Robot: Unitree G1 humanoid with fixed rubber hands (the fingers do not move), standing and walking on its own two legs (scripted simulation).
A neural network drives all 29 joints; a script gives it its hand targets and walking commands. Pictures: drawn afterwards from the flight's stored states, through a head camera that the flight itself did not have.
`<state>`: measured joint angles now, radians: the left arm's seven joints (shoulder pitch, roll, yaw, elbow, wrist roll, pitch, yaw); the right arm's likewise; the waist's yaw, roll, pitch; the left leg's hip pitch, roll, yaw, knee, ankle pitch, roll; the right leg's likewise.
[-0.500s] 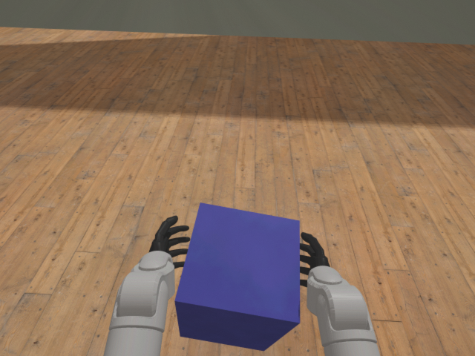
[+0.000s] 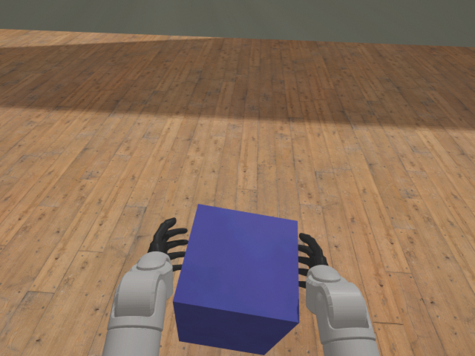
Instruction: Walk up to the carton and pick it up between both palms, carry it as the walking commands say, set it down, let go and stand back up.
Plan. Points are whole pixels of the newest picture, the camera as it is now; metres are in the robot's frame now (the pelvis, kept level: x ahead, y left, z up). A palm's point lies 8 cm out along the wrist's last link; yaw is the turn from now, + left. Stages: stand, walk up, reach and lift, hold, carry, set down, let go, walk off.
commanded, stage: carry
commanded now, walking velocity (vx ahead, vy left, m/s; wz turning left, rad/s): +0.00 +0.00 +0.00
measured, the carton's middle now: (233, 285) +0.29 +0.01 -0.03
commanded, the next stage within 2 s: none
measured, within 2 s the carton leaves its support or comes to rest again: neither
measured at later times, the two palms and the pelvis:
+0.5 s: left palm (161, 258) +0.29 +0.13 +0.06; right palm (320, 273) +0.27 -0.13 +0.04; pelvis +0.00 +0.00 +0.00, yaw +0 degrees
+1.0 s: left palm (168, 258) +0.29 +0.12 +0.06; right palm (326, 276) +0.27 -0.14 +0.04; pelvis +0.00 -0.01 +0.00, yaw +0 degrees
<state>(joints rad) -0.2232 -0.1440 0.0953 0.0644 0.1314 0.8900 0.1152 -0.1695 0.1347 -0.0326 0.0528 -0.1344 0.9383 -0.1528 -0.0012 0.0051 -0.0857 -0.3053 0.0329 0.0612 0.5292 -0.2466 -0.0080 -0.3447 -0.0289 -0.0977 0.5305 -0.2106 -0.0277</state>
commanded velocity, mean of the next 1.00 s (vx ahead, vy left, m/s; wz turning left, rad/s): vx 0.00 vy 0.00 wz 0.00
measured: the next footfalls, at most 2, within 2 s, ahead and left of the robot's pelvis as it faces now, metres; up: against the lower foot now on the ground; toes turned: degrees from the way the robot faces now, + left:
none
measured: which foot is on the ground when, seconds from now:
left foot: down 0.00-1.00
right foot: down 0.00-1.00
